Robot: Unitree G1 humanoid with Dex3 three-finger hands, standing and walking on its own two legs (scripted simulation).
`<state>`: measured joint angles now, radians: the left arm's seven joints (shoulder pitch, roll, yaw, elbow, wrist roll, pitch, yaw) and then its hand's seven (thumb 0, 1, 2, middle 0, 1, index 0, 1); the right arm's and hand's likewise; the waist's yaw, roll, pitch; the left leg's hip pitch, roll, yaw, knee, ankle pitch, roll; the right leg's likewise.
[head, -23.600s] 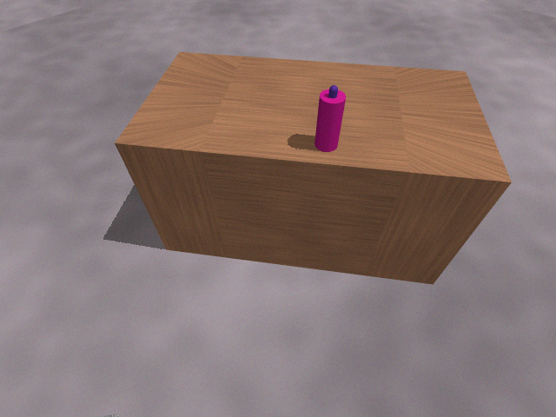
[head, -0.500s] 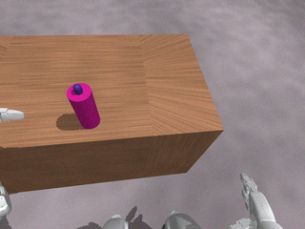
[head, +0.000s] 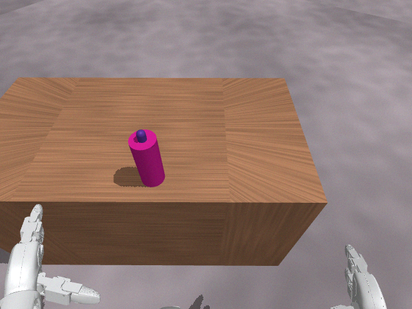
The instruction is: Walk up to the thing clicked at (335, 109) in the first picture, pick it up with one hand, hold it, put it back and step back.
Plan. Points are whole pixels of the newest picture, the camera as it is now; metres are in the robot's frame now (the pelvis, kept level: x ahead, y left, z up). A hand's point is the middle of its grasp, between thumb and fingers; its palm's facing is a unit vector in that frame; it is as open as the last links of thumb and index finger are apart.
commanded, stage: sink last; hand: left
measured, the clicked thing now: (147, 156) +0.47 +0.18 -0.04
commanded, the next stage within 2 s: home in 0.32 s
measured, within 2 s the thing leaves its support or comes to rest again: neither
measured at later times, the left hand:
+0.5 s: hand (70, 290) +0.15 +0.24 +0.01, palm faces +0.28 -0.88 -0.39, open 17.2 cm
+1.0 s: hand (128, 287) +0.17 +0.17 -0.07, palm faces +0.07 -0.98 -0.20, open 17.4 cm
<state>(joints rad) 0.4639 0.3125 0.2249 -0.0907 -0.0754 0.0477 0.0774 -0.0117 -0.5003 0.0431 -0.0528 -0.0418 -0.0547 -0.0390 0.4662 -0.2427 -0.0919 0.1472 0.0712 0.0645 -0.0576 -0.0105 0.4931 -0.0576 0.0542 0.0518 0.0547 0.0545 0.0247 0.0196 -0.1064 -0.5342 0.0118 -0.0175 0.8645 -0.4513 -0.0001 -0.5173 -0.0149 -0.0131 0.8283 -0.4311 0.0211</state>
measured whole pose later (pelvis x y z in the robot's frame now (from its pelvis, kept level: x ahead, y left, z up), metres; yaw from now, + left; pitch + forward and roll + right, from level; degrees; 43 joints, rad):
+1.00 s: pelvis -0.01 +0.00 -0.02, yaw -1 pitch +9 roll -1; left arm 0.45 0.21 -0.01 0.06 -0.03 0.05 0.07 -0.01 -0.53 0.07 -0.05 -0.06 -0.06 -0.05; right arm 0.46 -0.19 0.00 0.10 0.03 0.03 -0.10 0.01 -0.75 -0.81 0.19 0.27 0.19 0.28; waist -0.01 -0.01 -0.10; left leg -0.66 0.02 0.00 0.98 -0.49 0.00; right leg -0.65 -0.01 0.00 0.95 -0.47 0.02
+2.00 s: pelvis -0.01 -0.01 -0.02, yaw -1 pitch +10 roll -1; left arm 0.48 0.20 0.00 0.02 -0.03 0.09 0.08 -0.01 -0.55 0.06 -0.05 -0.05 -0.05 -0.05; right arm 0.48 -0.20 0.00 0.03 0.03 0.08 -0.09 0.01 -0.90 -0.90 0.20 0.30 0.20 0.30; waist 0.00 0.01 -0.14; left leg -0.68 0.02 -0.01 1.00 -0.51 -0.01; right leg -0.67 -0.01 0.00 0.99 -0.49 0.02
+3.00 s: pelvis -0.01 -0.01 -0.02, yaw +0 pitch +8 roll -2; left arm 0.48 0.22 -0.02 0.02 0.01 0.12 0.12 -0.01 -0.53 0.07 -0.05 -0.06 -0.05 -0.05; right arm 0.33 -0.22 0.00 0.41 0.00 -0.02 -0.12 0.01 -0.90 -0.90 0.20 0.30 0.20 0.30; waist -0.02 0.02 -0.08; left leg -0.63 0.03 -0.03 1.00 -0.50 -0.01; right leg -0.61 0.00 -0.03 0.95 -0.48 0.01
